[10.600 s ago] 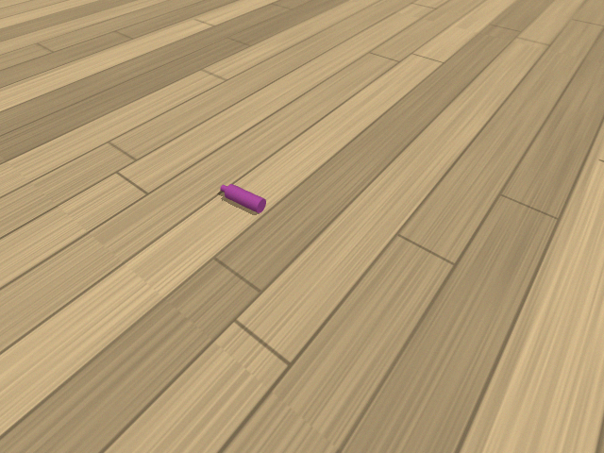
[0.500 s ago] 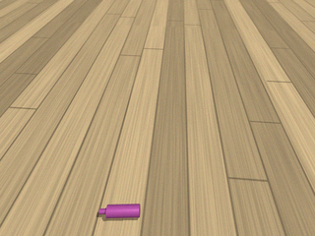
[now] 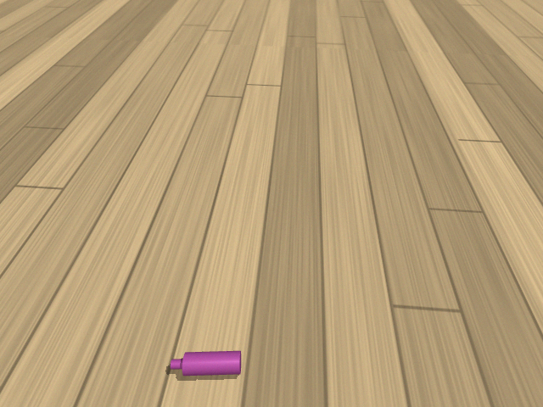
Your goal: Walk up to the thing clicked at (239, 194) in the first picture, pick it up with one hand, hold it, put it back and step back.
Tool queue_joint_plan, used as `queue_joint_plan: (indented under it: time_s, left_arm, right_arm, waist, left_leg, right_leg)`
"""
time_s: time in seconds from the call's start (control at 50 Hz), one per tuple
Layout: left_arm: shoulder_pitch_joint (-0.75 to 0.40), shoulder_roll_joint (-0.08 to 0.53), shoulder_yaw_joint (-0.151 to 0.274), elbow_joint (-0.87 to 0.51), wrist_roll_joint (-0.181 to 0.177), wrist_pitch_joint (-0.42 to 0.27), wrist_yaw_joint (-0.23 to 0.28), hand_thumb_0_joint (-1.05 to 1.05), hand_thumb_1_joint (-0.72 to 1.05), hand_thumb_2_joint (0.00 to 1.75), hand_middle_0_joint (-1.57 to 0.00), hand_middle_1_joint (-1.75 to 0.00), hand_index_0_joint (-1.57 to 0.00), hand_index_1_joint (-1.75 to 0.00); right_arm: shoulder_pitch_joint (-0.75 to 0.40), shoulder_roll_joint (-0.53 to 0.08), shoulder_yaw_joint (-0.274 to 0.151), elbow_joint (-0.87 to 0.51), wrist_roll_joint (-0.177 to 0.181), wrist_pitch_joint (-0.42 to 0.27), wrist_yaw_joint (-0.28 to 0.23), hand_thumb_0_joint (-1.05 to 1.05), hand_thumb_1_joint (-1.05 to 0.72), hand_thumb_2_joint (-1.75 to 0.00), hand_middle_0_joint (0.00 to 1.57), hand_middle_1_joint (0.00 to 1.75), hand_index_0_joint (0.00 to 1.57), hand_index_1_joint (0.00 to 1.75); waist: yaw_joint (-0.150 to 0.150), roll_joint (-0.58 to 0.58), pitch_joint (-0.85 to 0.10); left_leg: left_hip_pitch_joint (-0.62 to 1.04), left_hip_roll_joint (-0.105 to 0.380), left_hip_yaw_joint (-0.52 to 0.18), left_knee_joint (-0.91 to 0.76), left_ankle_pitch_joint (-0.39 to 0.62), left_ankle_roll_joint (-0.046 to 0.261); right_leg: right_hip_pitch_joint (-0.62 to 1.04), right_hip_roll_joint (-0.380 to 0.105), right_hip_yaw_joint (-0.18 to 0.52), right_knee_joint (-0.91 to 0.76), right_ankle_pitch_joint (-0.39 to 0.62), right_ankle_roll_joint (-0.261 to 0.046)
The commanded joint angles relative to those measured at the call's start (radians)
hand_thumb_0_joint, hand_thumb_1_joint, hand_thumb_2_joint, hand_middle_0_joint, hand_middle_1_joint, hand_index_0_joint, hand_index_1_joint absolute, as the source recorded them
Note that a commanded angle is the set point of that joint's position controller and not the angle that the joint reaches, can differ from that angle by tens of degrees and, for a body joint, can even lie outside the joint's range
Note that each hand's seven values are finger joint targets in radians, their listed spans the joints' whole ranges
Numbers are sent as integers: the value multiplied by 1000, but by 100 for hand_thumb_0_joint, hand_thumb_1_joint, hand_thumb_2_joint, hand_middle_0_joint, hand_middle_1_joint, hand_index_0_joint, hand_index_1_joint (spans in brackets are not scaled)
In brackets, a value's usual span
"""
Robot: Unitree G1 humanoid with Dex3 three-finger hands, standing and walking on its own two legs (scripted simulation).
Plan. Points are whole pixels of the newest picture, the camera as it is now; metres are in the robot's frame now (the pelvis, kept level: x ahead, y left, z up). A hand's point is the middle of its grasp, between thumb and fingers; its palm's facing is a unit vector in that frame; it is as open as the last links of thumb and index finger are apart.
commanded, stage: stand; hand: left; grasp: from above
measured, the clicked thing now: (206, 363) +0.43 +0.23 -0.75
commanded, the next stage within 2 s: rise first in 0.56 s
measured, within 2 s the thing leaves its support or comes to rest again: neither
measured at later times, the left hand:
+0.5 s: hand out of the picture +0.06 +0.25 -0.16, palm faces -0.03 -0.94 -0.34, open 7.4 cm
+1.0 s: hand out of the picture +0.16 +0.25 -0.17, palm faces -0.06 -0.93 -0.36, open 10.7 cm
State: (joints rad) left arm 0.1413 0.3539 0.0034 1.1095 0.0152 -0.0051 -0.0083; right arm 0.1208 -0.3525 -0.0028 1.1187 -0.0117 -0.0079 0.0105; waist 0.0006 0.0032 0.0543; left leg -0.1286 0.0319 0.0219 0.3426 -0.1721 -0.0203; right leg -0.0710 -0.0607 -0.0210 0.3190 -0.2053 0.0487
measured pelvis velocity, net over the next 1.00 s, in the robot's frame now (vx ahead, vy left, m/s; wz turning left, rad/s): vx -0.01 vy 0.00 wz -0.01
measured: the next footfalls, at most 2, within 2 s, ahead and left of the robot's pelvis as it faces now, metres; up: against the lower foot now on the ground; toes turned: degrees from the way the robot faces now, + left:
none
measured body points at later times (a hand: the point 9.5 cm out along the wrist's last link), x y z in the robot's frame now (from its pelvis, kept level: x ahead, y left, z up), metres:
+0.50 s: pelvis +0.00 +0.00 +0.00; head +0.01 +0.00 +0.45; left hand +0.07 +0.30 -0.13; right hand +0.07 -0.30 -0.13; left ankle +0.01 +0.13 -0.75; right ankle -0.02 -0.15 -0.75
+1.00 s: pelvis -0.01 +0.00 -0.02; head +0.06 +0.00 +0.42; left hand +0.16 +0.30 -0.15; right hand +0.09 -0.26 -0.14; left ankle +0.01 +0.13 -0.75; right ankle -0.02 -0.15 -0.75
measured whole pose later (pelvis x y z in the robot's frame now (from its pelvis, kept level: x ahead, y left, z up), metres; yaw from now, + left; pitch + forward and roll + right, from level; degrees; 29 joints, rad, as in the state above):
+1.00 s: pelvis -0.01 +0.00 -0.02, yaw +0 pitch +7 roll +0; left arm -0.02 0.33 0.15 0.96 0.14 0.08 -0.03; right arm 0.24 -0.24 -0.03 0.74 0.03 -0.03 -0.01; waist -0.03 -0.01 0.00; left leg -0.48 0.05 0.02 0.65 -0.30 -0.02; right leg -0.42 -0.05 -0.01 0.63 -0.33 0.04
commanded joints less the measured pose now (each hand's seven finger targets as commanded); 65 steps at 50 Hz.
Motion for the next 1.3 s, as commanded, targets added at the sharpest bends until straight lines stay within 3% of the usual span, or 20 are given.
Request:
queue_joint_plan:
  time_s: [0.0,0.36,0.62,0.64,0.66,0.68,0.7,0.72,0.74,0.76,0.82,0.88,0.92,1.02,1.06,1.1,1.18,1.2,1.22,1.28]
  left_arm:
    - [-25,212,43,-50,-2,-18,13,0,90,90,-20,-30,-20,-30]
    - [-23,213,41,-47,-3,-19,13,0,90,90,-20,-30,-20,-30]
    - [-34,216,42,-51,-2,-21,16,0,90,90,-20,-30,-20,-30]
    - [-30,215,42,-52,-3,-21,16,0,82,98,-12,-38,-12,-38]
    - [-380,43,44,-403,-54,-116,30,0,77,97,-18,-46,-16,-46]
    - [-517,93,60,-334,-53,-109,38,0,69,98,-17,-54,-14,-54]
    - [-319,166,107,-171,-37,-73,40,0,61,97,-14,-62,-13,-62]
    - [-272,197,134,-85,-10,-48,28,0,53,97,-12,-70,-11,-70]
    - [-344,223,151,-87,6,-43,15,0,45,97,-9,-78,-10,-78]
    - [-324,261,188,-78,36,-49,5,0,37,98,-7,-86,-8,-86]
    - [-121,211,210,-79,95,-11,-20,0,13,100,-1,-106,-4,-102]
    - [-118,157,179,-159,113,49,-15,0,-9,102,-1,-106,-3,-104]
    - [-84,169,201,-166,127,99,-5,0,-22,102,-3,-105,-3,-104]
    - [-138,151,192,-304,154,136,9,0,-51,99,-7,-107,-7,-107]
    - [-81,162,223,-302,166,132,16,0,-53,101,-7,-107,-6,-108]
    - [-104,177,226,-437,178,118,16,0,-55,100,-6,-107,-6,-108]
    - [-76,140,192,-596,183,126,14,0,-55,102,-6,-107,-5,-108]
    - [-12,170,228,-547,189,142,18,0,-56,103,-6,-106,-4,-108]
    - [-8,116,182,-591,182,149,13,0,-54,103,-5,-106,-4,-108]
    - [65,157,217,-631,198,182,13,0,-54,103,-5,-106,-3,-108]
  right_arm:
    - [-34,-215,-40,-58,3,-22,-16,0,-90,-90,20,30,20,30]
    - [-23,-214,-38,-52,3,-21,-14,0,-90,-90,20,30,20,30]
    - [-29,-211,-39,-56,2,-20,-15,0,-90,-90,20,30,20,30]
    - [-27,-213,-40,-55,3,-20,-15,0,-92,-91,20,30,20,30]
    - [-22,-45,-1,-331,69,-68,-36,0,-100,-93,20,30,20,30]
    - [34,-77,-7,-279,70,-66,-48,0,-95,-91,20,30,20,30]
    - [76,-111,-26,-279,77,-54,-60,0,-94,-91,20,30,20,30]
    - [88,-113,-42,-298,68,-46,-60,0,-93,-91,20,30,20,30]
    - [98,-107,-48,-319,64,-48,-62,0,-93,-91,20,30,20,30]
    - [105,-109,-70,-335,47,-53,-63,0,-93,-91,20,30,20,30]
    - [143,-89,-91,-400,28,-58,-47,0,-93,-91,20,30,20,30]
    - [122,-78,-93,-463,38,-59,-41,0,-92,-90,20,30,20,30]
    - [101,-73,-92,-503,40,-58,-35,0,-90,-90,20,30,20,30]
    - [113,-60,-95,-553,37,-77,-22,0,-90,-90,20,30,20,30]
    - [132,-51,-91,-562,33,-92,-20,0,-90,-90,20,30,20,30]
    - [136,-47,-102,-586,27,-104,-23,0,-89,-90,20,30,20,30]
    - [121,-43,-106,-625,24,-126,-37,0,-89,-90,20,30,20,30]
    - [125,-44,-102,-618,24,-127,-41,0,-87,-90,20,30,20,30]
    - [112,-42,-103,-633,23,-134,-41,0,-87,-90,20,30,20,30]
    - [115,-44,-102,-641,21,-140,-48,0,-87,-89,20,30,20,30]
  waist:
    - [2,-7,-65]
    - [-1,-6,-55]
    - [-5,-12,-70]
    - [-3,-11,-68]
    - [-118,15,-1]
    - [-95,-13,-60]
    - [-64,-28,-24]
    - [-52,-36,-62]
    - [-51,-70,-96]
    - [-27,-38,-177]
    - [28,52,-290]
    - [12,43,-266]
    - [13,18,-252]
    - [-18,12,-252]
    - [-14,8,-284]
    - [-11,58,-364]
    - [-31,61,-382]
    - [-25,43,-365]
    - [-38,37,-355]
    - [-30,42,-390]
  left_leg:
    - [25,109,-85,-49,142,38]
    - [16,102,-78,-50,111,37]
    - [31,106,-77,-42,167,34]
    - [32,105,-75,-43,166,35]
    - [-76,-29,44,19,2,25]
    - [-61,-33,37,33,-15,27]
    - [-90,-28,38,38,-18,24]
    - [-124,-35,36,82,-11,27]
    - [-143,-31,28,119,20,31]
    - [-146,-32,26,154,57,26]
    - [-177,-47,30,216,122,10]
    - [-197,-40,22,212,127,7]
    - [-241,-36,14,236,112,9]
    - [-347,-28,15,356,26,13]
    - [-386,-20,4,411,21,14]
    - [-393,-16,0,462,45,13]
    - [-436,-12,-8,515,10,14]
    - [-463,-9,-11,524,-6,16]
    - [-481,-8,-14,534,-20,15]
    - [-496,-1,-25,565,-14,17]
  right_leg:
    - [-34,-84,57,-52,111,-60]
    - [-39,-86,62,-61,106,-60]
    - [-30,-85,56,-50,145,-59]
    - [-35,-85,58,-54,144,-59]
    - [-265,53,-8,22,81,-47]
    - [-211,50,-19,33,62,-46]
    - [-214,61,-30,37,35,-52]
    - [-229,58,-30,67,27,-56]
    - [-248,60,-29,105,58,-54]
    - [-239,55,-25,147,96,-57]
    - [-231,54,-19,227,130,-66]
    - [-254,64,-27,225,118,-63]
    - [-277,67,-34,244,93,-62]
    - [-427,68,-30,352,14,-59]
    - [-466,69,-31,417,4,-58]
    - [-497,64,-23,474,27,-58]
    - [-567,62,-16,522,2,-55]
    - [-576,64,-19,530,-16,-54]
    - [-600,67,-22,540,-29,-53]
    - [-616,68,-26,574,-33,-55]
